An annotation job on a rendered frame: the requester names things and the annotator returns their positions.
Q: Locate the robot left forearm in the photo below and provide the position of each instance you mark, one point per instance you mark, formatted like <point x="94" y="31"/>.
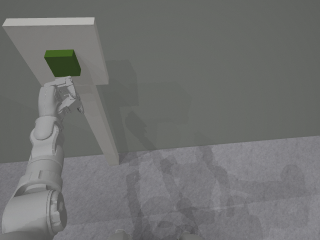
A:
<point x="45" y="165"/>

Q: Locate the right robot shin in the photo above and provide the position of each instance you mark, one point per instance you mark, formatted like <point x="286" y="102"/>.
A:
<point x="184" y="233"/>

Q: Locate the left robot upper arm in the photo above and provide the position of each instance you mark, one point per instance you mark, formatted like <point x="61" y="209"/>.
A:
<point x="35" y="216"/>

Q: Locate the robot shin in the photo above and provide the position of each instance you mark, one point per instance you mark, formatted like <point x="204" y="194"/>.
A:
<point x="184" y="233"/>
<point x="120" y="231"/>

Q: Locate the left robot shin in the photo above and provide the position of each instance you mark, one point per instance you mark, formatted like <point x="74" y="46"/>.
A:
<point x="120" y="231"/>

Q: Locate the robot left hand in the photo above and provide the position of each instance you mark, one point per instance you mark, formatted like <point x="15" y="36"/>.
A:
<point x="50" y="103"/>

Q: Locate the button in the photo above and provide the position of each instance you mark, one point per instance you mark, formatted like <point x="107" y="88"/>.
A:
<point x="63" y="63"/>

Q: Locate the panel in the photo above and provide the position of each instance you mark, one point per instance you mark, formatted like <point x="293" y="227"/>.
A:
<point x="34" y="36"/>

